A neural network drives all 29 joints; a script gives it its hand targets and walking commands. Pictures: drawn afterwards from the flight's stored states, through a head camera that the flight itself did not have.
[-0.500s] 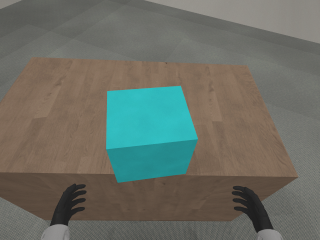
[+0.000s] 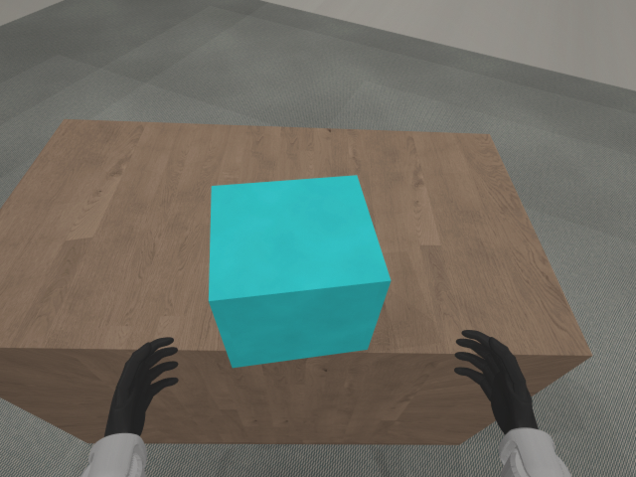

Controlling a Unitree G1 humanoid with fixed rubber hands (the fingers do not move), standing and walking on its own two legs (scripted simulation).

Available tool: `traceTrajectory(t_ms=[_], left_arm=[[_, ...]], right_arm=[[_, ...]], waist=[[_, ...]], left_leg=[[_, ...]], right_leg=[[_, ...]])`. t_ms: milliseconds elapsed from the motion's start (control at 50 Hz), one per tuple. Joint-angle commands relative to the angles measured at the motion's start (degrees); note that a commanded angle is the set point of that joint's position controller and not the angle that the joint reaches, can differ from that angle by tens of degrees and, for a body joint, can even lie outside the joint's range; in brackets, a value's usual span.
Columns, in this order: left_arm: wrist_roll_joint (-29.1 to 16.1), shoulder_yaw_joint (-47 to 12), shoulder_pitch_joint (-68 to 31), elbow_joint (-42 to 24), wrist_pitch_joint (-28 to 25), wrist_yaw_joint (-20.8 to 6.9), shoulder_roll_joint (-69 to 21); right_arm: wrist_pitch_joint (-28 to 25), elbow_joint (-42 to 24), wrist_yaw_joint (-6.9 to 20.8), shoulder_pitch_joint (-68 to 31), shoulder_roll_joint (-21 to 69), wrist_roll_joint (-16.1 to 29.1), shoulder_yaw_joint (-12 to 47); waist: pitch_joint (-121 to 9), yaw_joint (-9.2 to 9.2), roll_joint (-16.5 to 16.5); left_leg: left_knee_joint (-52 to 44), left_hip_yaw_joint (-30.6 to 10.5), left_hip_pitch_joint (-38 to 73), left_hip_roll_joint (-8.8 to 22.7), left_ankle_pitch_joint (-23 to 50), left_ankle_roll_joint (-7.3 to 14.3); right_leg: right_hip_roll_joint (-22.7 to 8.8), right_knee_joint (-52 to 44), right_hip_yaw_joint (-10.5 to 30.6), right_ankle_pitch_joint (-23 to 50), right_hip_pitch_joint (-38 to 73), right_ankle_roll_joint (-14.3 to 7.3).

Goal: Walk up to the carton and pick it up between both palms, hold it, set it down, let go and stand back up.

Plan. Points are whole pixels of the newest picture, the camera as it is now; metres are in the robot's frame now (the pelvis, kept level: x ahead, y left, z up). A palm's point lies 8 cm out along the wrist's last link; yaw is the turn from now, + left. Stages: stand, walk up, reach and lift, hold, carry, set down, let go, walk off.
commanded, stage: reach and lift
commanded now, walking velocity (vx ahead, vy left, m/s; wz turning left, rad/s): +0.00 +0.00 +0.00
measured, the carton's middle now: (294, 272) +0.39 +0.04 -0.01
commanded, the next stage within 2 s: none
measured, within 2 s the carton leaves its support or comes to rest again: neither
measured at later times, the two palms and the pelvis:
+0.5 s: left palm (136, 338) +0.27 +0.22 +0.03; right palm (486, 325) +0.28 -0.21 +0.04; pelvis +0.01 +0.00 +0.00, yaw +0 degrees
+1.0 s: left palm (141, 263) +0.34 +0.22 +0.08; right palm (469, 253) +0.36 -0.19 +0.09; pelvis +0.00 +0.00 +0.00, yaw +0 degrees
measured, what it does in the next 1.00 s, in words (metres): stands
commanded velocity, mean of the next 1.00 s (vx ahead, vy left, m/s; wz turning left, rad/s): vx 0.00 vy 0.00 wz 0.00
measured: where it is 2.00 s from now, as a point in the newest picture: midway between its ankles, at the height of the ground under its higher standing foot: outside the picture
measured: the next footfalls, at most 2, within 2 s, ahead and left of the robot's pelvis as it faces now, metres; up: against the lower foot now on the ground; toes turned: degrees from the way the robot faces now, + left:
none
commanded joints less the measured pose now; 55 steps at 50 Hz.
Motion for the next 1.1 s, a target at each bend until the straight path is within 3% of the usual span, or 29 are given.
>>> traceTrajectory(t_ms=[0, 60, 80, 120, 160, 180, 220, 240, 260, 280, 300, 320, 340, 360, 380, 400, 420, 440, 540, 560, 620, 740, 800, 840, 860, 880, 920, 960, 1080], left_arm=[[-0.5, -0.2, -11.5, -9.9, -3.5, 1.6, 4.2], [-1.8, 1.3, -16.3, -10.3, -1.4, 2.3, 5.6], [-1.7, 0.9, -17.4, -11.2, -0.3, 2.1, 5.8], [-2.3, 1.7, -17.0, -10.6, 1.3, 2.3, 6.0], [-3.2, 0.5, -19.5, -10.9, 3.1, 2.1, 5.2], [-1.0, 2.4, -18.2, -11.3, 3.5, 1.7, 5.8], [-1.4, 4.0, -20.7, -14.1, 5.4, 1.5, 5.8], [-1.2, 3.3, -17.0, -15.6, 6.9, 1.5, 3.6], [-1.3, 5.0, -22.4, -14.9, 8.2, 1.0, 6.4], [-0.4, 5.2, -19.4, -16.2, 9.0, 0.8, 5.4], [-0.8, 4.6, -18.7, -17.6, 10.3, 0.7, 4.9], [-0.1, 6.0, -20.7, -17.7, 11.4, 0.2, 5.3], [-0.1, 6.0, -18.7, -19.1, 12.7, -0.5, 4.3], [-0.2, 6.5, -24.4, -19.5, 13.9, -1.2, 5.7], [0.3, 6.5, -22.2, -17.8, 14.7, -1.5, 5.4], [-0.6, 7.2, -25.9, -19.2, 15.4, -1.8, 5.8], [0.3, 6.9, -25.5, -21.1, 15.6, -1.5, 5.3], [-0.6, 7.3, -30.6, -22.3, 16.3, -1.1, 6.8], [0.5, 7.2, -29.6, -22.0, 20.6, -1.1, 4.1], [-0.5, 7.1, -37.8, -21.8, 21.6, -1.1, 6.0], [-0.2, 6.8, -38.8, -18.1, 24.0, -0.2, 4.4], [1.6, 10.6, -41.7, -16.9, 28.6, -1.0, 5.4], [1.5, 11.7, -48.8, -18.4, 28.8, -0.7, 7.4], [2.3, 9.8, -50.9, -16.6, 30.2, -0.8, 5.0], [3.5, 11.1, -49.0, -17.6, 31.2, -0.8, 5.1], [3.4, 12.0, -51.4, -16.9, 32.2, -0.5, 6.5], [2.3, 12.0, -55.5, -11.7, 33.0, -1.0, 7.2], [2.3, 11.0, -54.7, -13.2, 32.9, -0.9, 6.5], [1.5, 12.2, -61.2, -10.8, 33.3, -0.7, 8.8]], right_arm=[[-1.2, -7.7, -1.1, -7.8, -2.3, 1.5, 4.4], [0.9, -10.6, -1.3, -13.5, -3.3, 2.4, 3.2], [1.7, -12.3, -1.4, -15.2, -5.7, 1.4, 2.6], [2.9, -12.7, -1.6, -16.6, -3.9, 2.4, 4.1], [4.0, -12.8, -2.3, -18.0, -3.2, 2.5, 4.4], [4.6, -13.2, -2.8, -17.6, -2.4, 2.9, 5.3], [5.9, -15.2, -2.9, -19.8, -4.6, 3.8, 5.7], [6.4, -14.3, -3.5, -17.2, -4.7, 4.2, 5.3], [7.6, -15.3, -3.7, -22.2, -5.9, 3.8, 5.9], [7.9, -14.4, -4.0, -19.7, -4.5, 4.2, 5.7], [8.8, -14.8, -4.2, -20.2, -6.2, 4.2, 5.3], [9.7, -14.3, -4.4, -19.8, -5.0, 6.6, 7.8], [10.0, -15.4, -5.3, -21.8, -7.1, 4.8, 5.6], [10.4, -14.8, -6.0, -25.4, -5.7, 5.7, 6.4], [11.0, -15.4, -6.5, -23.6, -7.3, 4.2, 5.6], [11.9, -16.5, -6.5, -26.4, -7.6, 5.1, 6.2], [12.3, -14.6, -6.7, -25.4, -6.9, 5.2, 4.8], [12.4, -16.8, -6.6, -31.7, -7.1, 4.7, 4.8], [14.0, -12.1, -7.0, -31.7, -8.6, 6.9, 2.7], [15.2, -12.7, -7.0, -38.7, -9.2, 5.9, 2.0], [16.7, -11.2, -6.8, -41.9, -10.2, 6.2, 1.8], [19.4, -8.0, -8.5, -46.3, -10.1, 6.6, 2.7], [19.9, -8.6, -9.0, -52.2, -10.3, 8.3, 3.7], [20.5, -5.7, -8.9, -54.2, -11.1, 7.9, 2.3], [20.9, -4.3, -8.8, -53.6, -11.0, 8.6, 3.1], [21.2, -6.6, -8.9, -57.5, -14.7, 7.2, 1.5], [22.7, -4.4, -9.1, -62.6, -12.8, 9.1, 3.2], [22.5, -4.7, -9.3, -60.4, -13.1, 8.4, 2.8], [24.6, 1.2, -9.3, -67.1, -13.1, 10.2, 3.8]], waist=[[-9.5, 3.72, 0.8], [-10.9, 5.17, 1.2], [-10.6, 4.08, -0.3], [-12.8, 5.81, 0.0], [-12.5, 4.01, -0.2], [-12.3, 5.7, 0.1], [-15.9, 5.78, 0.7], [-14.4, 4.16, 1.2], [-15.4, 5.97, -0.9], [-15.6, 5.77, 1.1], [-16.0, 5.0, -0.7], [-16.8, 6.17, 1.5], [-16.8, 3.75, 0.6], [-16.0, 4.28, 1.8], [-15.3, 2.64, -2.0], [-16.6, 4.2, -1.4], [-17.5, 3.17, 1.5], [-18.9, 5.29, 2.2], [-17.9, 3.8, 3.2], [-19.2, 3.66, 3.2], [-16.8, 4.39, 1.6], [-18.1, 5.82, -0.2], [-21.1, 6.4, 1.5], [-19.4, 4.44, 4.7], [-21.2, 6.37, 4.9], [-23.2, 5.44, 1.2], [-20.0, 6.44, 1.2], [-22.5, 4.98, 1.8], [-25.5, 5.8, 2.1]], left_leg=[[-4.0, 2.7, 12.9, -3.3, 2.1, 1.4], [-3.6, 2.6, 10.6, -3.4, 3.8, 1.7], [-4.0, 2.5, 11.3, -3.3, 1.9, 1.7], [-4.0, 2.8, 11.8, -3.2, 3.7, 2.1], [-3.8, 2.1, 11.3, -3.4, 4.3, 2.3], [-3.1, 2.6, 11.2, -3.9, 6.4, 2.3], [-3.6, 2.9, 13.0, -3.5, 10.2, 1.7], [-3.3, 2.7, 15.2, -3.5, 12.9, 1.1], [-2.4, 2.9, 13.9, -3.7, 12.4, 1.3], [-2.6, 2.7, 14.3, -3.9, 13.3, 1.4], [-2.9, 2.9, 15.4, -3.5, 15.6, 1.0], [-2.3, 3.2, 16.1, -3.8, 17.7, 0.7], [-1.7, 3.5, 16.7, -4.3, 19.4, 0.6], [-1.4, 3.6, 15.7, -4.4, 19.8, 0.5], [-2.1, 3.0, 15.5, -4.1, 18.4, 1.1], [-2.1, 3.0, 15.5, -4.2, 17.5, 1.1], [-2.4, 3.3, 17.6, -4.1, 18.3, 0.3], [-1.9, 3.6, 16.7, -4.1, 18.1, -0.4], [-1.6, 3.9, 19.3, -3.3, 19.7, -1.0], [-1.9, 3.8, 17.9, -3.4, 16.1, -0.7], [-2.7, 4.3, 16.6, -3.1, 12.2, -0.1], [-3.6, 4.8, 15.6, -3.7, 12.0, 1.5], [-1.9, 5.0, 15.6, -3.9, 15.5, 1.3], [-1.5, 4.7, 17.1, -3.3, 16.1, 0.1], [-1.6, 5.2, 19.0, -3.3, 17.7, -0.1], [-1.6, 5.0, 18.2, -3.4, 17.3, 0.0], [-2.1, 5.3, 14.9, -3.7, 15.3, 0.4], [-1.4, 5.1, 16.2, -3.6, 17.3, 0.2], [-0.7, 5.0, 15.8, -3.6, 19.7, 0.2]], right_leg=[[4.6, -10.2, 1.2, -1.4, -4.0, -2.5], [4.4, -9.4, 2.0, 0.9, -2.3, -2.5], [4.8, -9.7, 1.4, -0.2, -2.7, -2.3], [4.4, -9.3, 2.3, 1.9, -2.1, -2.2], [4.4, -9.1, 1.7, 3.6, -1.5, -1.7], [3.7, -8.9, 2.6, 5.9, -0.5, -1.5], [4.5, -8.9, 2.5, 9.1, 0.7, -1.7], [5.3, -9.0, 1.8, 11.4, 1.7, -1.4], [4.9, -8.7, 2.5, 11.8, 2.2, -1.4], [5.0, -8.5, 2.7, 12.6, 2.1, -1.4], [5.5, -8.8, 1.8, 13.8, 2.2, -1.5], [5.1, -8.7, 2.7, 16.6, 3.1, -1.1], [4.7, -8.5, 2.1, 21.3, 4.0, -0.3], [4.6, -8.2, 2.5, 22.1, 4.1, -0.2], [4.7, -8.5, 2.0, 21.1, 5.2, 0.2], [4.6, -8.5, 2.6, 19.8, 4.7, 0.4], [5.3, -9.0, 1.9, 18.1, 3.4, -0.1], [5.6, -9.1, 1.5, 15.3, 2.9, -0.4], [6.5, -9.8, 0.5, 15.0, -0.1, -1.1], [6.3, -10.0, 0.4, 11.2, -0.6, -1.4], [6.3, -10.7, 0.3, 7.1, -1.9, -1.2], [5.7, -10.0, 0.5, 10.9, 1.2, 0.3], [6.0, -8.6, 0.6, 14.6, 2.7, 0.4], [6.6, -9.3, -1.0, 13.9, 0.3, -0.3], [7.0, -9.6, -0.9, 14.7, 0.0, -0.3], [7.4, -9.6, -0.9, 14.7, 1.7, 0.2], [6.8, -9.7, -0.6, 13.5, 0.9, 0.2], [6.9, -9.1, -1.2, 15.9, 1.3, 0.6], [6.9, -8.1, -1.0, 19.8, 2.6, 0.6]])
